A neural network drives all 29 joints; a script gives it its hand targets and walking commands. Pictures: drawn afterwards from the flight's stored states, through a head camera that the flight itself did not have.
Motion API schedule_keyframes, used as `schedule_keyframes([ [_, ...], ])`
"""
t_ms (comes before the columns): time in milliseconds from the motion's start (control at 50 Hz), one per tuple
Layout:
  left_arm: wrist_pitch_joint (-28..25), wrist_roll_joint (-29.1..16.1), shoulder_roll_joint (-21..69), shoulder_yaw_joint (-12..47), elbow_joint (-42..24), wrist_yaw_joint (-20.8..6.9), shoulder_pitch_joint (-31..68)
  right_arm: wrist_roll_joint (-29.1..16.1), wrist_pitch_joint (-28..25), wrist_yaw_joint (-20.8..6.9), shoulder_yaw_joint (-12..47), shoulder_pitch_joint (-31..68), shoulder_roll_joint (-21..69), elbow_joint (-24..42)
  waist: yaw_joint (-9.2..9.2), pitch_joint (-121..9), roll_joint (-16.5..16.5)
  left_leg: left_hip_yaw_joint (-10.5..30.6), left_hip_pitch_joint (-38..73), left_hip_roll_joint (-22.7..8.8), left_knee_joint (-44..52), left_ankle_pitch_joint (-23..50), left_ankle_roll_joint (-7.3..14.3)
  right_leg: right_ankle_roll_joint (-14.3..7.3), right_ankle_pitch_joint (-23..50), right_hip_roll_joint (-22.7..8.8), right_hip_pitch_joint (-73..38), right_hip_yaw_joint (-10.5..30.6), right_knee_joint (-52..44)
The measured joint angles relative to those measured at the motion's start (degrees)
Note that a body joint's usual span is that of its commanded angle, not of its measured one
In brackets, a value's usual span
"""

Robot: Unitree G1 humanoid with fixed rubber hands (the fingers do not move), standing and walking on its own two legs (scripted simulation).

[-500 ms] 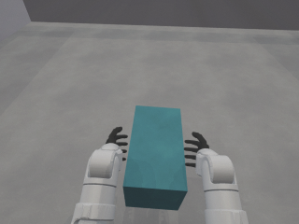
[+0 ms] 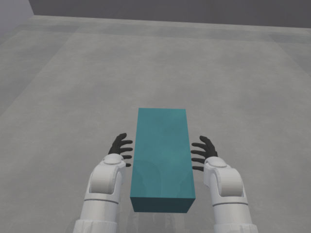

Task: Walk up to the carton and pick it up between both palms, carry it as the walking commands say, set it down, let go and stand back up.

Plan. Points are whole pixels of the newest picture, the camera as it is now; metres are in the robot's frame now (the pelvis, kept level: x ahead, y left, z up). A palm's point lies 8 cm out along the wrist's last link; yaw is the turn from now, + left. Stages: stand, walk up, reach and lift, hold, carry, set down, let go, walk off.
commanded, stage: carry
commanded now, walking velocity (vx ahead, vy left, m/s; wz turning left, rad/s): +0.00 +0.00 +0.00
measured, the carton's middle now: (161, 157) +0.36 +0.00 -0.03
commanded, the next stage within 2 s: none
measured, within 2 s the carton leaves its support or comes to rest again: neither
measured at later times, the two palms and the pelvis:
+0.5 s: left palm (112, 160) +0.30 +0.14 +0.04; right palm (205, 163) +0.30 -0.11 +0.04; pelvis +0.01 +0.01 +0.00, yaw +0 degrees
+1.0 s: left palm (111, 158) +0.31 +0.14 +0.04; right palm (203, 161) +0.31 -0.10 +0.04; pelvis +0.01 +0.01 +0.00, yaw +0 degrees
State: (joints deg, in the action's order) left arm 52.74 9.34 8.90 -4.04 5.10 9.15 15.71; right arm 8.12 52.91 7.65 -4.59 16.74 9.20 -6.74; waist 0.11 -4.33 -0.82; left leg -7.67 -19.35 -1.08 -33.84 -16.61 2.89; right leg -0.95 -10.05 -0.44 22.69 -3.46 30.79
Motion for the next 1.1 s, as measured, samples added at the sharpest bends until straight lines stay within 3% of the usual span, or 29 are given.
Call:
schedule_keyframes([
  [120, -5.1, 1.7, 0.1, -1.4, 7.7, -1.1, 0.1, 1.6, -5.2, -1.3, -1.2, 0.3, 0.1, -7.9, 0.13, -1.1, 0.5, -0.2, 0.9, 0.1, -0.2, -0.7, 0.1, 0.3, -0.7, -0.1, -0.7, 0.3, 0.5],
  [280, -6.4, -0.1, -0.3, 0.4, 3.4, 0.1, -1.3, -0.3, -6.4, -0.1, 0.4, -1.5, -0.4, -3.2, 0.17, 0.3, 0.3, 0.0, 0.4, 0.1, -0.2, -0.6, 0.3, 0.5, -0.4, -0.1, -0.6, 0.1, -0.2],
  [440, -8.2, 0.6, -0.4, 0.1, 6.0, -0.2, -1.9, 0.3, -8.3, -0.6, 0.3, -1.5, -0.4, -6.2, 0.18, -0.6, 0.5, -0.1, 1.1, 0.4, 0.0, -1.0, 0.5, 0.7, -0.8, -0.3, -1.2, 0.1, -0.1],
  [1100, -8.1, 0.0, -0.3, 0.0, 4.9, 0.3, -1.4, -0.2, -8.0, 0.2, 0.6, -1.4, -0.4, -4.8, 0.02, 0.3, 0.8, 0.1, 1.7, 0.9, 1.0, -0.8, 0.8, 1.1, -0.8, -0.8, -1.9, -0.1, -1.0],
])
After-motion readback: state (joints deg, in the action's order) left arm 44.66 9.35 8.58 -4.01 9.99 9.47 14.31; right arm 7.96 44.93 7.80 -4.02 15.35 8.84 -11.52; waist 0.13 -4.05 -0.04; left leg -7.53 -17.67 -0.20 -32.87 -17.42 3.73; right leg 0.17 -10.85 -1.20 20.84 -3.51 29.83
